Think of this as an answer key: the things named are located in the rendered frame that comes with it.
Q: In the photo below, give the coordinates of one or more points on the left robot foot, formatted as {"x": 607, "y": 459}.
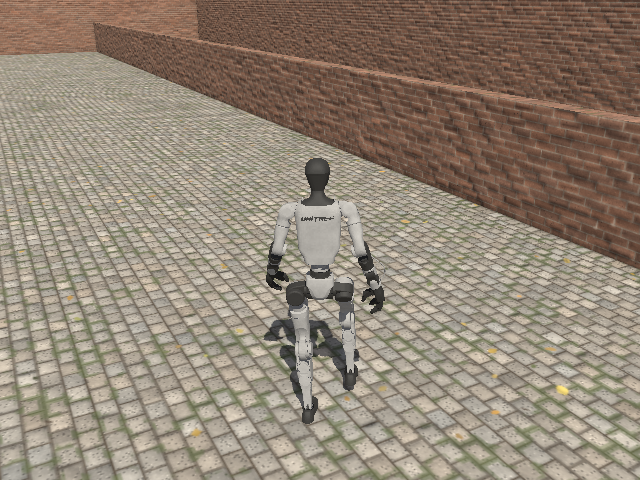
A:
{"x": 308, "y": 415}

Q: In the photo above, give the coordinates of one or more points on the robot right hand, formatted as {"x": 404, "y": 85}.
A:
{"x": 378, "y": 300}

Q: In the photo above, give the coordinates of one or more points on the robot right thigh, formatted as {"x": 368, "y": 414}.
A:
{"x": 343, "y": 290}

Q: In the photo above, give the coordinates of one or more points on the robot right upper arm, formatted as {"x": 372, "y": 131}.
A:
{"x": 350, "y": 211}

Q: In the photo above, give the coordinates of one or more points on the left robot forearm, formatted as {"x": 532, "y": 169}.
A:
{"x": 273, "y": 262}

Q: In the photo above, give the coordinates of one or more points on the robot left upper arm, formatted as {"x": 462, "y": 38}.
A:
{"x": 286, "y": 212}

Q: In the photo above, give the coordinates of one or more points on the robot left hand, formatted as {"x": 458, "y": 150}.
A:
{"x": 280, "y": 276}

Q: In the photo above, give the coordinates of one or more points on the right robot forearm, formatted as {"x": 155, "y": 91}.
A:
{"x": 369, "y": 270}

